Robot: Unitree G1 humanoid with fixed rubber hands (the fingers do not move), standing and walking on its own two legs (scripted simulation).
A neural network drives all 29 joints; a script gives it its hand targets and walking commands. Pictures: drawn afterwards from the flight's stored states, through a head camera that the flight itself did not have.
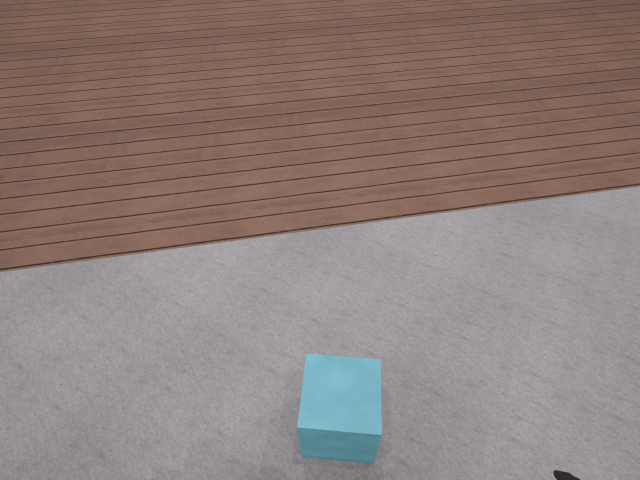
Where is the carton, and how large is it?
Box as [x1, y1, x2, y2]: [297, 354, 381, 463]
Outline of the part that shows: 306,354 297,423 302,456 373,463 381,436 380,359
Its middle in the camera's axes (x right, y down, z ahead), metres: +0.06 +0.48 +1.11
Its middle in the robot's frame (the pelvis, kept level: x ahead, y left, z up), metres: +0.48 -0.03 -0.66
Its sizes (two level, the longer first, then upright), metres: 0.210 0.200 0.250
